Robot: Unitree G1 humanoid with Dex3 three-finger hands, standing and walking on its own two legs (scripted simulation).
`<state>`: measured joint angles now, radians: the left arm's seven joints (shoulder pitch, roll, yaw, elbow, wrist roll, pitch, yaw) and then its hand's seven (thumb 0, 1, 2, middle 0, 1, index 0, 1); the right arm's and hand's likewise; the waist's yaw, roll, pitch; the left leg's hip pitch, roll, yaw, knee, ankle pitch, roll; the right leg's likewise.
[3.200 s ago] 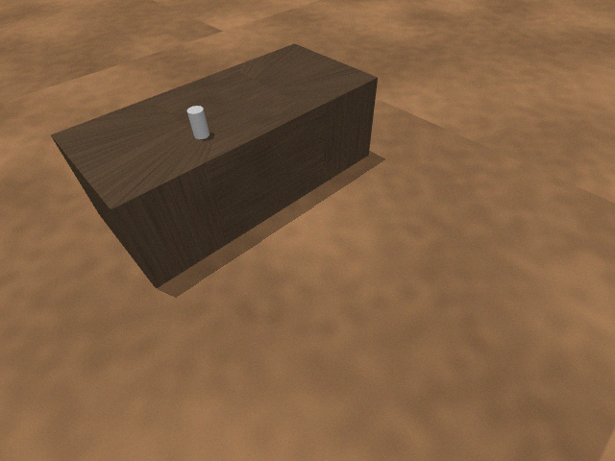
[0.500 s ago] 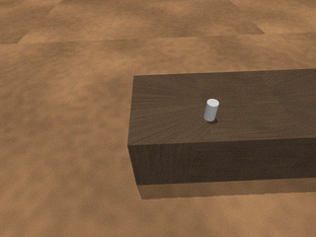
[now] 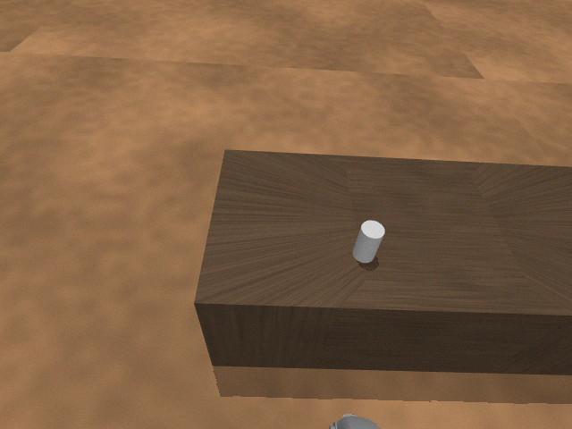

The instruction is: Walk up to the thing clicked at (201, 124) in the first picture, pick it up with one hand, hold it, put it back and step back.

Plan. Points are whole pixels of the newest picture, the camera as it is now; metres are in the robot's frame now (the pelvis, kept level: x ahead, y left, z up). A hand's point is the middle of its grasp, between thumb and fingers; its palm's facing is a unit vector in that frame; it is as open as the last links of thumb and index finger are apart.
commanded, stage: walk up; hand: right
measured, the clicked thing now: (368, 242) +0.63 -0.21 -0.25
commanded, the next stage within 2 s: stand in 1.94 s
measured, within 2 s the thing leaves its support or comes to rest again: neither
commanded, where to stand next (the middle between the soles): +0.15 -0.03 m, yaw +1 degrees
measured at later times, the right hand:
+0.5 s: hand out of the picture +0.14 -0.34 -0.17, palm faces -0.14 +0.92 -0.38, open 7.4 cm
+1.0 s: hand (466, 411) +0.20 -0.28 -0.14, palm faces -0.12 +0.93 -0.34, open 7.4 cm
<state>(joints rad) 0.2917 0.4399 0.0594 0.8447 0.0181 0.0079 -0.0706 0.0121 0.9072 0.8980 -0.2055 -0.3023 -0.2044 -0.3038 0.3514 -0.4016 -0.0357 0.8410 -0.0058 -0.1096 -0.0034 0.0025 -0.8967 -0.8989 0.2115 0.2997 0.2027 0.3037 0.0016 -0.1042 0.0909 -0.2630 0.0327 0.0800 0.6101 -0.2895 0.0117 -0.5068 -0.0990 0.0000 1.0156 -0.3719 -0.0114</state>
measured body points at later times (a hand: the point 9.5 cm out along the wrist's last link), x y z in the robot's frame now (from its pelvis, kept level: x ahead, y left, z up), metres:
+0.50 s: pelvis +0.05 -0.07 -0.01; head +0.08 -0.08 +0.43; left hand +0.11 +0.27 -0.12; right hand +0.14 -0.39 -0.14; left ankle +0.06 +0.06 -0.72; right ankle +0.13 -0.19 -0.72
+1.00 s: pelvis +0.08 -0.04 +0.01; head +0.09 -0.03 +0.45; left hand +0.12 +0.28 -0.12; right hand +0.21 -0.33 -0.12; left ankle +0.06 +0.07 -0.72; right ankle +0.12 -0.18 -0.72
